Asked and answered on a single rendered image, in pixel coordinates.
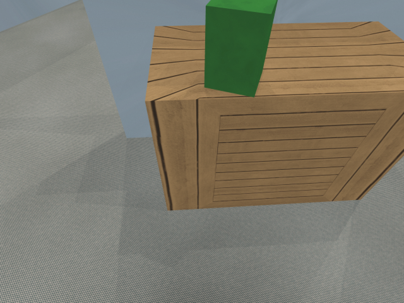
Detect pedestal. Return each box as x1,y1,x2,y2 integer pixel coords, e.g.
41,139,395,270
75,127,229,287
145,21,404,211

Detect carton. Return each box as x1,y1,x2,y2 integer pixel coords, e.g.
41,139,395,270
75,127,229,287
205,0,278,97

